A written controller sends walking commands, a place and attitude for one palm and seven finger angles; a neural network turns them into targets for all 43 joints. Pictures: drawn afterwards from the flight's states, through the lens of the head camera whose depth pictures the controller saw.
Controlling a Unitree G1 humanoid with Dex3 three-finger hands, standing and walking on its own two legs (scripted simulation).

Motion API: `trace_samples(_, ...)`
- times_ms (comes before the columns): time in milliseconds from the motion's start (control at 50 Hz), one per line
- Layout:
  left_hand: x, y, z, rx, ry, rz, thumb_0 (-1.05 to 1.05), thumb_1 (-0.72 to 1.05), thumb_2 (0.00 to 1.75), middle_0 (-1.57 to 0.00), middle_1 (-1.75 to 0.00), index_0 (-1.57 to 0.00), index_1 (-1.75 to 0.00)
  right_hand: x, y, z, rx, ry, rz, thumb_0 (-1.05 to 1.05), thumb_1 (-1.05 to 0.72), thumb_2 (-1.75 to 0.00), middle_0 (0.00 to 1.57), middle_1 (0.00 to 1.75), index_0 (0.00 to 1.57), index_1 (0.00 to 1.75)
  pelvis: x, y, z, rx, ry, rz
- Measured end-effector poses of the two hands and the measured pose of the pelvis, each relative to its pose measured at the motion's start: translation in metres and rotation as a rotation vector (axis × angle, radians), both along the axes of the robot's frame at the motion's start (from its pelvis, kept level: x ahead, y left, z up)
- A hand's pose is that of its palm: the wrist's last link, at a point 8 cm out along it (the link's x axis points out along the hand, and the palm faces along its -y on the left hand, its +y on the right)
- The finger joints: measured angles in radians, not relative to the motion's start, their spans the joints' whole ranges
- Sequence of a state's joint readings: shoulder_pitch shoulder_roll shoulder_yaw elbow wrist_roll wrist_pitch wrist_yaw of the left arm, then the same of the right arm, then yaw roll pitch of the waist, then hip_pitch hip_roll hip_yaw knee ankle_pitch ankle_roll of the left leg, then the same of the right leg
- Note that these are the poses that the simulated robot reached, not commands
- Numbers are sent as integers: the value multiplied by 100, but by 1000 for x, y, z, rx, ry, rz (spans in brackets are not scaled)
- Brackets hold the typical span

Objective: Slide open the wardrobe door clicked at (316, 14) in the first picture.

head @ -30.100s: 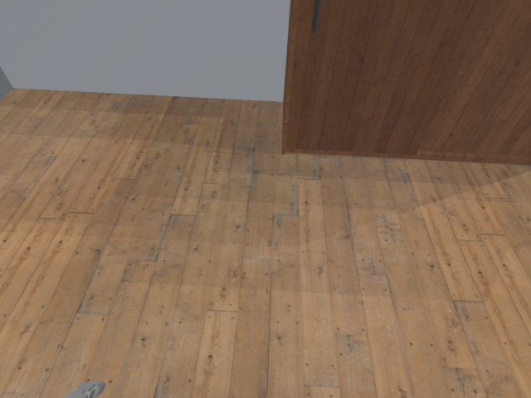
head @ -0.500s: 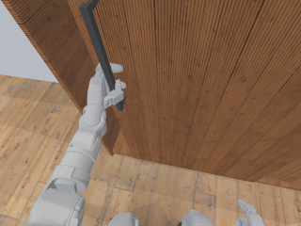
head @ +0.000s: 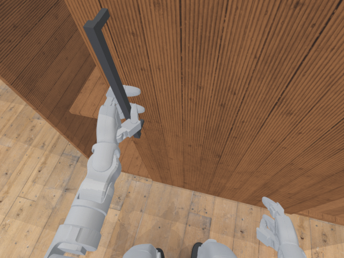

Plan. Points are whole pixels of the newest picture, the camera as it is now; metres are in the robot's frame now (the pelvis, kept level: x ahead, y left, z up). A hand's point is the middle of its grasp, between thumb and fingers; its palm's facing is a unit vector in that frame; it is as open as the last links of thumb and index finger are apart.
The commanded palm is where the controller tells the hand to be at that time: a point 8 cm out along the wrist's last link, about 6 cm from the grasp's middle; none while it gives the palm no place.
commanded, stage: step sideways, sliding the door along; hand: left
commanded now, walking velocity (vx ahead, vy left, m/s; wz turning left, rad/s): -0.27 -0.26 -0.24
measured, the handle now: (125, 91) +0.42 +0.15 +0.11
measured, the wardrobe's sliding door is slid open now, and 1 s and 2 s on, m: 0.33 0.57 0.57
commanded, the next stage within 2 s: stop walking and hold the door there in 0.68 s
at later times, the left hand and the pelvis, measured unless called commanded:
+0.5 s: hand (249, 148) +0.33 -0.11 +0.07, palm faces -0.01 -0.99 -0.15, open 6.1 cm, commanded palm +0.30 -0.12 +0.07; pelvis -0.04 -0.18 +0.00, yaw -6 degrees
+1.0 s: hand (248, 144) +0.34 -0.11 +0.07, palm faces +0.28 -0.91 -0.31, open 5.9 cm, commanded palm +0.30 -0.07 +0.06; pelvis -0.08 -0.33 -0.01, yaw -11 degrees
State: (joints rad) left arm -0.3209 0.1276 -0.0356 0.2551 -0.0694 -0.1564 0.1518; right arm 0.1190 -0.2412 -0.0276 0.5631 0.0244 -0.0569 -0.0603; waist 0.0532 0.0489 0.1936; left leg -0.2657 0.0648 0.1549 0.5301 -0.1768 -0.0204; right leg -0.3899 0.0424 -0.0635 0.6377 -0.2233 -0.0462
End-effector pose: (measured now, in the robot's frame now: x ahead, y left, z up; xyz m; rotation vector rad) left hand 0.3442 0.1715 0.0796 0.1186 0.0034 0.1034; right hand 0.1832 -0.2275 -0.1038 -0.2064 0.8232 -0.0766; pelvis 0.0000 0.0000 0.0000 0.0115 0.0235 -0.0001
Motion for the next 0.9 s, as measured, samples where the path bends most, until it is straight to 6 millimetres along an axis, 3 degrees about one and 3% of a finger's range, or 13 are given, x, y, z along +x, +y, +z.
trace_samples(140,-9,-65,0,-13,-8,-89,2,83,86,-38,-139,-22,-140,-1,-20,13,36,-16,83,1,-91,-90,20,30,20,30,-5,-43,3,-32,-42,-52)
trace_samples(220,-15,-105,1,6,3,-117,1,82,85,-39,-139,-23,-140,-3,-41,13,84,-54,75,1,-91,-90,20,30,20,30,-5,-78,2,-45,-51,-85)
trace_samples(320,-23,-159,0,69,-24,-101,-1,80,85,-42,-139,-21,-140,-5,-88,-5,153,-104,47,1,-91,-89,21,30,20,30,-8,-134,-15,-28,-67,-82)
trace_samples(380,-29,-193,2,77,1,-105,-1,80,85,-41,-137,-19,-140,-13,-124,-13,126,-90,2,1,-91,-89,21,30,20,30,-18,-152,-11,3,-39,-92)
trace_samples(460,-36,-232,3,55,27,-139,0,81,85,-35,-134,-17,-140,-36,-168,-7,77,-68,-76,1,-91,-90,20,30,20,30,-34,-168,0,37,-19,-101)
trace_samples(580,-37,-230,0,8,-13,-101,0,84,87,-34,-136,-14,-140,-89,-220,1,-33,-18,-134,1,-91,-90,20,30,20,30,-59,-194,-8,8,-16,-108)
trace_samples(720,-40,-238,3,-49,42,-21,1,86,88,-25,-132,-16,-140,-143,-257,8,-56,115,-106,1,-91,-90,20,30,20,30,-72,-236,2,-47,-44,-127)
trace_samples(820,-40,-241,3,-36,43,53,1,84,88,-28,-127,-19,-140,-160,-287,6,-33,157,-119,1,-91,-90,20,30,20,30,-75,-276,4,-77,-35,-164)
trace_samples(900,-40,-238,5,155,27,108,-4,74,88,-35,-129,-22,-140,-164,-328,-11,18,93,-183,1,-90,-89,21,30,20,30,-76,-317,-13,-49,-20,-187)
